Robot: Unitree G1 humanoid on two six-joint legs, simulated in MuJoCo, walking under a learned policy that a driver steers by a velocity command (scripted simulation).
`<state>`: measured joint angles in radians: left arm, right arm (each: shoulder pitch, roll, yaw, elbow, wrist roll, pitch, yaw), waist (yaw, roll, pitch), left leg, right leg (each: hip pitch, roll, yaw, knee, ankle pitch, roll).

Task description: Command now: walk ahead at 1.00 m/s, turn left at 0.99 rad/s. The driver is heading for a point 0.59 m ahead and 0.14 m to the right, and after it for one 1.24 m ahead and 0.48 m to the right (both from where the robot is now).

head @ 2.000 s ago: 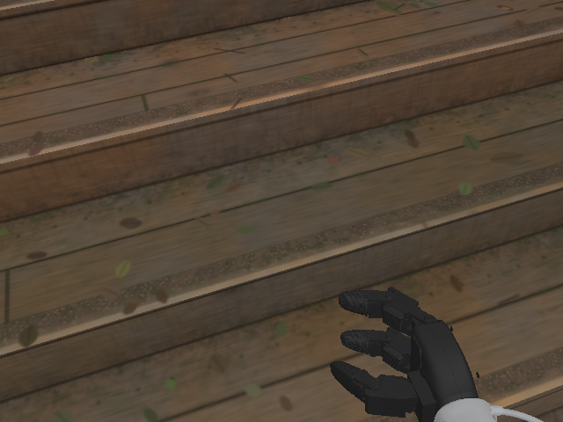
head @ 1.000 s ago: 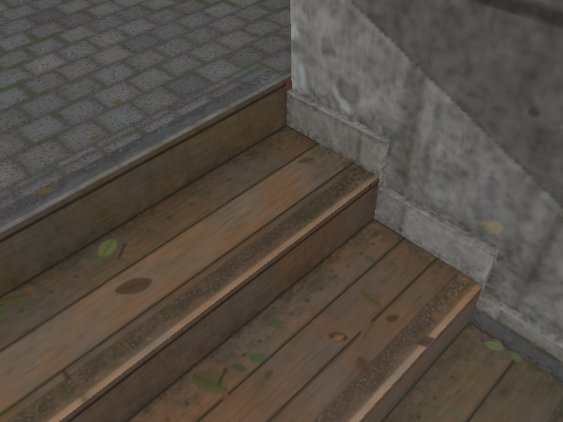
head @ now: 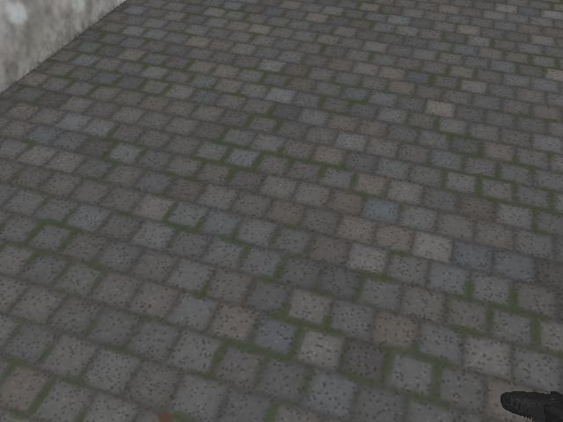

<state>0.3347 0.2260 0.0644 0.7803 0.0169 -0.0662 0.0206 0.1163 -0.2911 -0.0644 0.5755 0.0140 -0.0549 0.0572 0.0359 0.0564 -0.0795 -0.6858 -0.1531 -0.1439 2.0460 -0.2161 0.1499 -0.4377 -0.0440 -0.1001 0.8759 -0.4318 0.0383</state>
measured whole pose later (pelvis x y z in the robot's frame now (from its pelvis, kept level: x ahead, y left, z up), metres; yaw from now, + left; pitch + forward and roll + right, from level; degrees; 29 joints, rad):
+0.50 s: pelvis +0.38 +0.05 +0.19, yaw +3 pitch +1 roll +0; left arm 0.20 0.28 0.06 0.74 -0.05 -0.06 0.00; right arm 0.32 -0.22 -0.05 0.86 -0.02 -0.07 0.03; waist -0.02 -0.02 -0.03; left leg -0.25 0.06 0.19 0.56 -0.32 0.03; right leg -0.72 -0.04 0.05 1.60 -0.22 -0.08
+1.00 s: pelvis +0.58 +0.03 +0.19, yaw -22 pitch +3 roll +2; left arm 0.28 0.26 0.08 0.58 -0.01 0.02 0.04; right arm -0.05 -0.23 -0.04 0.64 -0.01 -0.03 -0.04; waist 0.06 0.00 0.06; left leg -0.65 -0.04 -0.20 1.09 -0.33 -0.05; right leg -0.41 0.19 0.17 0.44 -0.05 -0.12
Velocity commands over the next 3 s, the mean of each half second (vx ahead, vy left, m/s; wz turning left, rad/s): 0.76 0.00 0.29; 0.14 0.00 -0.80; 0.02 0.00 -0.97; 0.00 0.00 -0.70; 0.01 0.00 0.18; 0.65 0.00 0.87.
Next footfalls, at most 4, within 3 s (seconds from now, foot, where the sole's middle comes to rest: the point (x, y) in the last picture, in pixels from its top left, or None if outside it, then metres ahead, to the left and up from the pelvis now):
0.28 left None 0.39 0.16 -0.58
0.72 right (320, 343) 0.69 -0.03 -0.58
1.28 left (264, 296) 0.82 0.10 -0.58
1.74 right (314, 395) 0.57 -0.02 -0.58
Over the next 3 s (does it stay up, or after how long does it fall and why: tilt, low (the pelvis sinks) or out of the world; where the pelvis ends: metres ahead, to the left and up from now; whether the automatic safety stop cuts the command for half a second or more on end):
stays up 0.88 -0.03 0.14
